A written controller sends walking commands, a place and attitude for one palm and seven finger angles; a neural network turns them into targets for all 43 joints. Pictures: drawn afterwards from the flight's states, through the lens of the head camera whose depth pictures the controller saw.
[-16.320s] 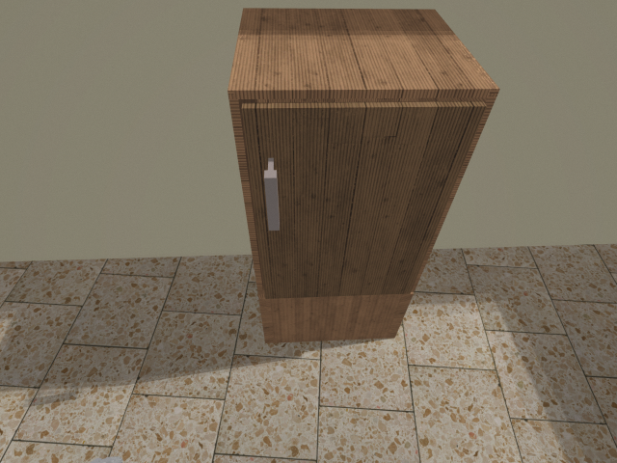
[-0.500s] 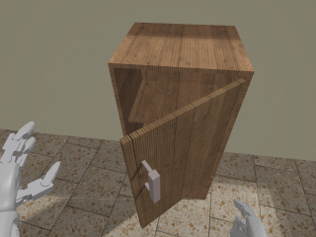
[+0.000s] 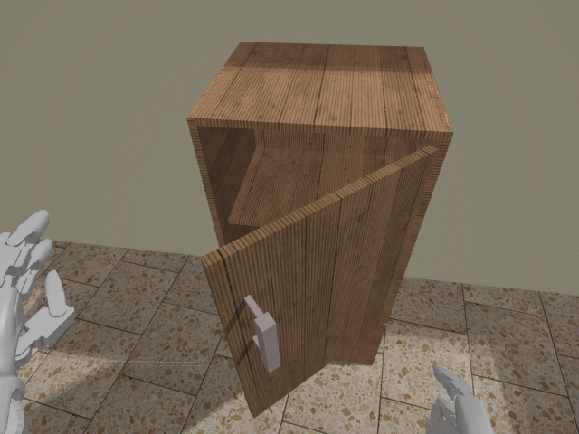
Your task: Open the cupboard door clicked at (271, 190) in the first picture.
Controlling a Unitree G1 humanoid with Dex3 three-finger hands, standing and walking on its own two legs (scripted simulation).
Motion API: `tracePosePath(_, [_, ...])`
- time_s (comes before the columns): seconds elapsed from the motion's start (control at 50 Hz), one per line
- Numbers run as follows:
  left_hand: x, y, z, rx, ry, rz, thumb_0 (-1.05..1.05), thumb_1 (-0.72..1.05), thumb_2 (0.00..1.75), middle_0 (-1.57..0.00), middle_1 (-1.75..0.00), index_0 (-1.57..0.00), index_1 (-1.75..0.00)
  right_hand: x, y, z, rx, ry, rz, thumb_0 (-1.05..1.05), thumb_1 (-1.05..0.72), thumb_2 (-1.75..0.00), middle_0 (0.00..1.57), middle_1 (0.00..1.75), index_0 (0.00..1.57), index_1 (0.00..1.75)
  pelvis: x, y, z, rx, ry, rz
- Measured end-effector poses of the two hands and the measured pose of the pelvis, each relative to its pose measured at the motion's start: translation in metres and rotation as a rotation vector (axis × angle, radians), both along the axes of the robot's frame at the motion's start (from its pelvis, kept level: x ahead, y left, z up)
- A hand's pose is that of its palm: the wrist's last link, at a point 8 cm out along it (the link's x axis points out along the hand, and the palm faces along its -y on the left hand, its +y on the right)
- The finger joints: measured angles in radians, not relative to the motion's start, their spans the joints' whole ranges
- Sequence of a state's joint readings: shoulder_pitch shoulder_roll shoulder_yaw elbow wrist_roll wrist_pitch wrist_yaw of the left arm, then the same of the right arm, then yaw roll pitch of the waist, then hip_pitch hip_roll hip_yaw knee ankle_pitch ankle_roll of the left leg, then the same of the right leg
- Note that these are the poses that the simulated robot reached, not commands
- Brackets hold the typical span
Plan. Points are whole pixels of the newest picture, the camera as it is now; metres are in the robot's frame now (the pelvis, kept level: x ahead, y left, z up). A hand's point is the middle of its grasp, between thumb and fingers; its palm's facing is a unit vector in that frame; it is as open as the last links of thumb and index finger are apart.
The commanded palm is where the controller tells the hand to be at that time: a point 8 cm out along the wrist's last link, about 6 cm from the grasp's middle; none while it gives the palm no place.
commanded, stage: step back with the hand held close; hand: left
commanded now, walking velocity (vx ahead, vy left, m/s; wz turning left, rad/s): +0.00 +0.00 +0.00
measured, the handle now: (261, 333) +0.27 +0.09 -0.02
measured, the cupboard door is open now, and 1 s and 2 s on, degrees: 43 43 43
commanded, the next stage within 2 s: stop stepping back and stand still in 1.20 s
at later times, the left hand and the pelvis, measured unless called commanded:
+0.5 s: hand (52, 324) +0.17 +0.27 +0.16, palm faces +0.32 -0.80 -0.51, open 7.4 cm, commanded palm +0.11 +0.31 +0.17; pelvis -0.04 +0.02 +0.00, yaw -2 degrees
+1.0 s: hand out of the picture +0.04 +0.31 +0.16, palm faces +0.48 -0.75 -0.46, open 7.4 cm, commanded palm -0.01 +0.34 +0.17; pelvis -0.13 +0.04 -0.01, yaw +3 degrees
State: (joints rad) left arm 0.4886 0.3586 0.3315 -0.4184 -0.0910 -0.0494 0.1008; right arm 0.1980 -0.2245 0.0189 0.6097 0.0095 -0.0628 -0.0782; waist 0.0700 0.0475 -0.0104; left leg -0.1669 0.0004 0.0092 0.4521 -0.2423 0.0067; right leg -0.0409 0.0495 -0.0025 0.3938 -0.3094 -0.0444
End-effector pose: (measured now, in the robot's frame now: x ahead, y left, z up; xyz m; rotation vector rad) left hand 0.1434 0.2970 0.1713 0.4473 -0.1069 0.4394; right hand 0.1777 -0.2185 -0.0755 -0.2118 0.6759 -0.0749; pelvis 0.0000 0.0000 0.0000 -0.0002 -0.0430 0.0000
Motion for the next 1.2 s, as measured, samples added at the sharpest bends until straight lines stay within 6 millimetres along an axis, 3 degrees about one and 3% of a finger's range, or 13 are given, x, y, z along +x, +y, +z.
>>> tracePosePath(0.22, [0.004, 0.001, 0.008, 0.068, -0.011, -0.016, 0.01, 0.89, 0.90, -0.21, -0.30, -0.21, -0.30, -0.007, -0.011, 0.001, -0.003, 0.031, -0.035, 0.01, -0.90, -0.90, 0.20, 0.30, 0.21, 0.30, -0.007, -0.003, 0.001, -0.011, 0.020, -0.009])
tracePosePath(0.44, [-0.001, 0.004, 0.006, 0.117, 0.035, -0.118, 0.01, 0.89, 0.90, -0.21, -0.30, -0.21, -0.30, -0.046, -0.024, 0.008, -0.041, 0.071, -0.149, 0.01, -0.90, -0.90, 0.20, 0.30, 0.20, 0.30, -0.030, 0.011, 0.002, -0.010, 0.042, -0.037])
tracePosePath(0.74, [-0.069, 0.038, 0.006, 0.157, -0.038, -0.078, 0.01, 0.89, 0.90, -0.22, -0.30, -0.21, -0.30, -0.112, 0.012, 0.000, -0.057, 0.082, -0.108, 0.01, -0.90, -0.90, 0.20, 0.30, 0.21, 0.30, -0.086, 0.036, -0.005, -0.040, 0.029, -0.012])
tracePosePath(0.94, [-0.128, 0.045, 0.009, 0.175, -0.097, 0.004, 0.01, 0.89, 0.90, -0.21, -0.30, -0.21, -0.30, -0.131, 0.032, -0.015, -0.036, 0.076, -0.002, 0.01, -0.90, -0.90, 0.20, 0.30, 0.21, 0.30, -0.124, 0.034, -0.014, -0.048, 0.035, 0.058])
tracePosePath(1.04, [-0.148, 0.045, 0.007, 0.138, -0.130, -0.017, 0.01, 0.89, 0.90, -0.21, -0.30, -0.21, -0.30, -0.141, 0.035, -0.009, -0.057, 0.072, -0.003, 0.01, -0.90, -0.90, 0.20, 0.30, 0.21, 0.31, -0.137, 0.041, -0.013, -0.056, 0.029, 0.044])
tracePosePath(1.2, [-0.161, 0.073, 0.009, 0.166, -0.158, -0.035, 0.01, 0.89, 0.90, -0.22, -0.30, -0.21, -0.30, -0.168, 0.044, 0.010, -0.089, 0.004, -0.029, 0.01, -0.90, -0.90, 0.20, 0.30, 0.21, 0.30, -0.175, 0.052, -0.011, -0.089, 0.023, 0.038])
